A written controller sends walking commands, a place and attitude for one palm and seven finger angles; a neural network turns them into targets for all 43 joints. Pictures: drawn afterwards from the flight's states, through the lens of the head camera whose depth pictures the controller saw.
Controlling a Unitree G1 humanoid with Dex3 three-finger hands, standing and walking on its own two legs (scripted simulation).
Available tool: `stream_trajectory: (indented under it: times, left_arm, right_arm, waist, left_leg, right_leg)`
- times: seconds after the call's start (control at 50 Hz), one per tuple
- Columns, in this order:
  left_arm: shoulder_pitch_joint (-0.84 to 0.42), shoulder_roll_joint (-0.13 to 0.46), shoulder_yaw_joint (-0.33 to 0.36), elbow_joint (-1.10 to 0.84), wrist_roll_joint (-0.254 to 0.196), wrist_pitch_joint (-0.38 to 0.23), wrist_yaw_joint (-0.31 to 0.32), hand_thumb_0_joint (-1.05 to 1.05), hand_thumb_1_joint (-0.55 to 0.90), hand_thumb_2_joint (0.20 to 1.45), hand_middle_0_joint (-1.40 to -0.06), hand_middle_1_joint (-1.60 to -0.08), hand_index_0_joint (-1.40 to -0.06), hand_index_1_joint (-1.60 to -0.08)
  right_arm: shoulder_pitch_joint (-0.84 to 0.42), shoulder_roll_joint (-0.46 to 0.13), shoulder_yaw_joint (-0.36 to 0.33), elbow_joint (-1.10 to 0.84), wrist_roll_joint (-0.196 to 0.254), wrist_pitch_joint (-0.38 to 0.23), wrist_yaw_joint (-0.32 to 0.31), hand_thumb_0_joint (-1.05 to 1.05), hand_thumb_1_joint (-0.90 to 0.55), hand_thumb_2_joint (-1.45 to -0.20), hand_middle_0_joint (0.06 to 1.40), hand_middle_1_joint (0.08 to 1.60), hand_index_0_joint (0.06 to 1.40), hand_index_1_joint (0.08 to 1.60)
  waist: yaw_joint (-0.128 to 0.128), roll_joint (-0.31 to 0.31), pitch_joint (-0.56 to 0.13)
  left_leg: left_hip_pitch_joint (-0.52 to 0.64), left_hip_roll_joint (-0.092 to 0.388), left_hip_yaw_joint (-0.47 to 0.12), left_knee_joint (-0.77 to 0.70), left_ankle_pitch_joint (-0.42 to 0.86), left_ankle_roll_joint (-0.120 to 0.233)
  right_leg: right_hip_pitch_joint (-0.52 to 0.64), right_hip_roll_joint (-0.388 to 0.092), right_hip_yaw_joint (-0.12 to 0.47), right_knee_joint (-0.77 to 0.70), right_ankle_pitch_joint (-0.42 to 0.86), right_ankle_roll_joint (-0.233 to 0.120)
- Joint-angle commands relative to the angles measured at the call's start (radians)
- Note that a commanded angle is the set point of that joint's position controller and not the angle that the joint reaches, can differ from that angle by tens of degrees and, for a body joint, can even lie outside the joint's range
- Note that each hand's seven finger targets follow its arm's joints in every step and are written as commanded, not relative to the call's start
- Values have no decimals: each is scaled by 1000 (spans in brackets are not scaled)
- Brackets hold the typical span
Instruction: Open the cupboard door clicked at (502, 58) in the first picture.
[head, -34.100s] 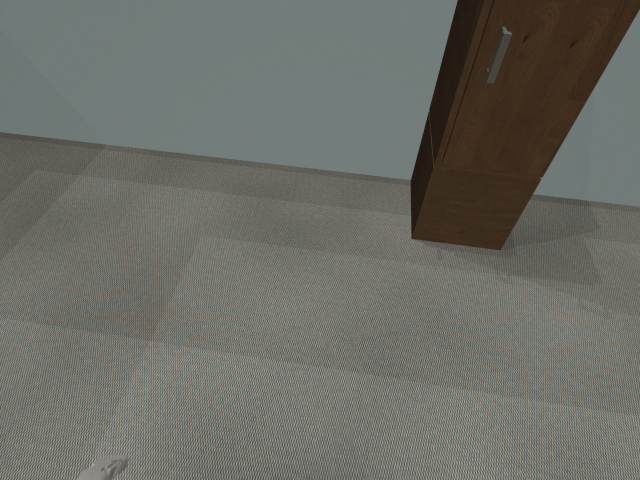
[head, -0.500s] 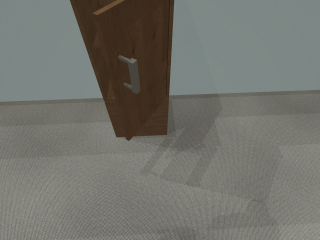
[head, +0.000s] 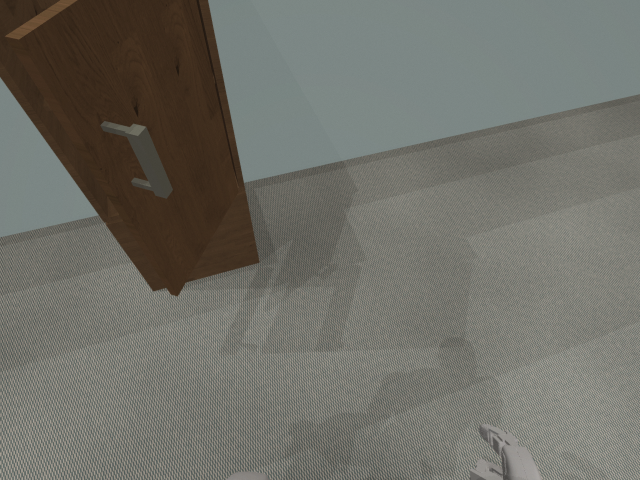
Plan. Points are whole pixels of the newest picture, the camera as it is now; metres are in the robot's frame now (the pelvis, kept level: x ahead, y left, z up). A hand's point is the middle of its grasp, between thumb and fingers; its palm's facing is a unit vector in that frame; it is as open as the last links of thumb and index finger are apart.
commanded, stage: walk to a spot facing it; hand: left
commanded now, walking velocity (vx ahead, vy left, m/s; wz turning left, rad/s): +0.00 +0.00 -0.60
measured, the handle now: (138, 160) +0.51 +0.33 +0.05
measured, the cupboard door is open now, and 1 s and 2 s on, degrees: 54 54 54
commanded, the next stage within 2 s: none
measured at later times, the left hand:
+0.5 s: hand (218, 460) +0.15 +0.16 -0.17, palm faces -0.30 -0.92 -0.26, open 7.4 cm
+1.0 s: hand (314, 392) +0.25 +0.03 -0.16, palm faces -0.55 -0.80 -0.22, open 7.4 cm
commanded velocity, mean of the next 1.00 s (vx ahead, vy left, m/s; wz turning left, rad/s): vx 0.18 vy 0.00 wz -0.57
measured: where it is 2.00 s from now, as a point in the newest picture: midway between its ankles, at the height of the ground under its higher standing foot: (469, 421)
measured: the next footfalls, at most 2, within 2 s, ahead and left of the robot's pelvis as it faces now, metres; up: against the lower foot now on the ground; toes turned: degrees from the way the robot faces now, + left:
left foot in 0.02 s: +0.04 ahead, +0.15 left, +0.00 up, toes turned -1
right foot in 0.30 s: +0.04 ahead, -0.16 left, +0.00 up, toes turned -11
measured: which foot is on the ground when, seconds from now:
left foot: up 0.00-0.00, down 0.02-0.28, up 0.30-0.52, down 0.54-0.78, up 0.80-1.00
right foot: down 0.00-0.02, up 0.04-0.28, down 0.30-0.52, up 0.54-0.76, down 0.78-1.00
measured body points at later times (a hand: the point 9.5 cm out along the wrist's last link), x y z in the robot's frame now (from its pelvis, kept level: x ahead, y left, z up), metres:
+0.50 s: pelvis +0.01 -0.02 -0.01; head +0.07 -0.03 +0.44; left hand +0.17 +0.21 -0.15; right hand +0.00 -0.31 -0.13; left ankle +0.04 +0.11 -0.72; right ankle +0.00 -0.15 -0.74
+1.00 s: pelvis +0.09 -0.10 +0.00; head +0.13 -0.13 +0.45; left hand +0.28 +0.07 -0.15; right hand +0.01 -0.37 -0.13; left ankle +0.20 +0.01 -0.70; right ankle +0.02 -0.19 -0.74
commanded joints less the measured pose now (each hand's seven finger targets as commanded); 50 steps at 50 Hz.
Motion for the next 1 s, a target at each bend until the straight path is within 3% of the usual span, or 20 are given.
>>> stream_trajectory:
  times: [0.0, 0.04, 0.1, 0.22, 0.24, 0.26, 0.3, 0.42, 0.46, 0.48, 0.5, 0.52, 0.56, 0.64, 0.72, 0.74, 0.76, 0.78, 0.84, 0.98]
  left_arm:
    - [-68, 104, 22, -134, -17, -21, -15, 0, 900, 900, -200, -300, -200, -300]
    - [-61, 116, 31, -152, -6, -25, -32, 0, 900, 900, -200, -300, -200, -300]
    - [-85, 101, 27, -132, -4, -8, -49, 0, 900, 900, -200, -300, -200, -300]
    - [-3, 112, 20, -112, -12, -27, -58, 0, 900, 900, -200, -300, -200, -300]
    - [61, 192, 35, -93, -4, -36, -48, 0, 900, 900, -200, -300, -200, -300]
    - [92, 310, 58, -88, 5, -40, -27, 0, 900, 900, -200, -300, -200, -300]
    - [62, 340, 60, -100, -5, -28, -15, 0, 900, 900, -200, -300, -200, -300]
    - [-65, 230, 36, -119, 2, -29, -2, 0, 900, 900, -200, -300, -200, -300]
    - [-87, 209, 30, -118, -10, -22, -8, 0, 900, 900, -200, -300, -200, -300]
    - [-92, 156, 15, -136, -16, -18, -18, 0, 900, 900, -200, -300, -200, -300]
    - [-111, 95, 1, -168, -20, -14, -33, 0, 900, 900, -200, -300, -200, -300]
    - [-196, 134, 10, -195, -9, -20, -41, 0, 900, 900, -200, -300, -200, -300]
    - [-231, 116, 17, -197, 0, -39, -70, 0, 900, 900, -200, -300, -200, -300]
    - [-208, 71, -4, -172, -7, -36, -94, 0, 900, 900, -200, -300, -200, -300]
    - [-66, 98, 12, -109, -7, -49, -89, 0, 900, 900, -200, -300, -200, -300]
    - [77, 181, 33, -69, -1, -61, -76, 0, 900, 900, -200, -300, -200, -300]
    - [198, 313, 65, -35, -1, -69, -54, 0, 900, 900, -200, -300, -200, -300]
    - [219, 309, 66, -35, -14, -68, -32, 0, 900, 900, -200, -300, -200, -300]
    - [-12, 214, 34, -96, -2, -77, -23, 0, 900, 900, -200, -300, -200, -300]
    - [-38, 191, 32, -60, -1, -94, -36, 0, 900, 900, -200, -300, -200, -300]
  right_arm:
    - [201, -274, -59, -23, -27, -29, -26, 0, -900, -900, 200, 300, 200, 300]
    - [127, -246, -43, -64, -39, -28, -22, 0, -900, -900, 200, 300, 200, 300]
    - [91, -197, -31, -66, -42, -31, -19, 0, -900, -900, 200, 300, 200, 300]
    - [139, -242, -51, -57, -28, -17, -6, 0, -900, -900, 200, 300, 200, 300]
    - [127, -200, -49, -77, -15, -13, 0, 0, -900, -900, 200, 300, 200, 300]
    - [91, -112, -28, -125, -6, -13, 8, 0, -900, -900, 200, 300, 200, 300]
    - [94, -137, -22, -128, 2, -4, 11, 0, -900, -900, 200, 300, 200, 300]
    - [175, -91, -13, -42, 0, -20, 7, 0, -900, -900, 200, 300, 200, 300]
    - [275, -108, -14, -10, -4, -27, -1, 0, -900, -900, 200, 300, 200, 300]
    - [307, -171, -24, -2, -14, -36, -6, 0, -900, -900, 200, 300, 200, 300]
    - [344, -289, -48, -6, -40, -44, -8, 0, -900, -900, 200, 300, 200, 300]
    - [361, -315, -51, -6, -43, -47, -12, 0, -900, -900, 200, 300, 200, 300]
    - [292, -279, -43, -33, -49, -62, 0, 0, -900, -900, 200, 300, 200, 300]
    - [261, -236, -30, -16, -49, -62, 8, 0, -900, -900, 200, 300, 200, 300]
    - [257, -243, -36, -14, -39, -55, 17, 0, -900, -900, 200, 300, 200, 300]
    - [217, -197, -27, -38, -26, -54, 24, 0, -900, -900, 200, 300, 200, 300]
    - [117, -110, -7, -104, -9, -56, 33, 0, -900, -900, 200, 300, 200, 300]
    - [54, -164, -16, -126, -14, -58, 31, 0, -900, -900, 200, 300, 200, 300]
    - [104, -155, -28, -75, -20, -59, 42, 0, -900, -900, 200, 300, 200, 300]
    - [213, -82, -18, -19, -23, -75, 46, 0, -900, -900, 200, 300, 200, 300]
  waist:
    - [-89, 365, -143]
    - [-42, 157, -103]
    - [-22, 283, -69]
    - [3, 195, -169]
    - [32, -10, -167]
    - [54, -326, -157]
    - [47, -272, -131]
    - [-41, -76, -199]
    - [-86, -44, -223]
    - [-93, 119, -212]
    - [-117, 415, -164]
    - [-136, 318, -101]
    - [-92, 122, -61]
    - [-67, 300, -59]
    - [-2, 151, -125]
    - [73, -59, -166]
    - [137, -404, -154]
    - [144, -236, -112]
    - [1, -145, -80]
    - [-67, -49, -113]
  left_leg:
    - [298, 484, -456, -368, 229, 209]
    - [100, 463, -336, -341, 270, 271]
    - [101, 294, -81, -253, 510, 178]
    - [69, 251, 51, -23, 424, 79]
    - [-85, 169, 113, 160, 184, 16]
    - [-287, 32, 142, 399, -292, -28]
    - [-306, 90, -10, 556, -291, -4]
    - [-48, 29, 58, 104, -69, -21]
    - [162, 21, 75, -122, 99, -17]
    - [281, 138, -66, -262, -3, 24]
    - [317, 421, -414, -412, -195, 132]
    - [242, 530, -511, -453, -241, 228]
    - [166, 430, -353, -417, -76, 227]
    - [102, 309, -1, -341, 56, 124]
    - [-20, 264, 118, -108, -31, 65]
    - [-210, 177, 210, 153, -79, 17]
    - [-493, 44, 210, 498, -344, -23]
    - [-551, 101, 16, 596, -273, -7]
    - [-365, 153, -15, 522, -98, -18]
    - [77, 29, 124, -24, 118, -23]
  right_leg:
    - [-311, -25, -134, 392, -400, 54]
    - [-244, -100, -148, 584, -334, 75]
    - [-225, -109, -208, 546, -262, 82]
    - [134, -77, -315, 16, -9, 42]
    - [262, -207, -115, -133, 169, -9]
    - [290, -470, 289, -223, 384, -135]
    - [156, -500, 299, -245, 70, -243]
    - [110, -304, 128, -56, 440, -151]
    - [-9, -245, 104, -25, 178, -82]
    - [-170, -143, 26, 66, -114, -29]
    - [-379, -16, -160, 345, -400, 34]
    - [-422, -102, -145, 504, -384, 40]
    - [-378, -142, -176, 531, -264, 48]
    - [-180, -145, -300, 294, -212, 48]
    - [187, -75, -370, 23, -108, 19]
    - [408, -189, -173, -120, -232, -34]
    - [481, -482, 360, -309, -261, -166]
    - [426, -518, 419, -329, -237, -233]
    - [122, -407, 211, -310, -285, -192]
    - [-29, -266, 36, -198, -140, -134]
